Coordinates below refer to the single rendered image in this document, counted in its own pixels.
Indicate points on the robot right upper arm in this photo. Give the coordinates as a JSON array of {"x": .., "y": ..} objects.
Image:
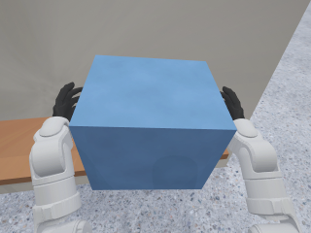
[{"x": 283, "y": 227}]

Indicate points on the table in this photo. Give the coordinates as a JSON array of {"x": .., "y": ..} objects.
[{"x": 16, "y": 142}]

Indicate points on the robot left forearm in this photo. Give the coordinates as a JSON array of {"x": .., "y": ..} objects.
[{"x": 52, "y": 174}]

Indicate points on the robot right forearm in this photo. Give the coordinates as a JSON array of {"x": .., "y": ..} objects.
[{"x": 267, "y": 196}]

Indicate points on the carton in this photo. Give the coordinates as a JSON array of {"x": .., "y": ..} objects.
[{"x": 150, "y": 123}]

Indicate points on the robot right hand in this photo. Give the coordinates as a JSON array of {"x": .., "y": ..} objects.
[{"x": 232, "y": 103}]

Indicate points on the robot left hand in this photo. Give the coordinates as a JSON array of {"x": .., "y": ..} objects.
[{"x": 64, "y": 102}]

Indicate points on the robot left upper arm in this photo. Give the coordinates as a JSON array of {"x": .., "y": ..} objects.
[{"x": 74, "y": 226}]

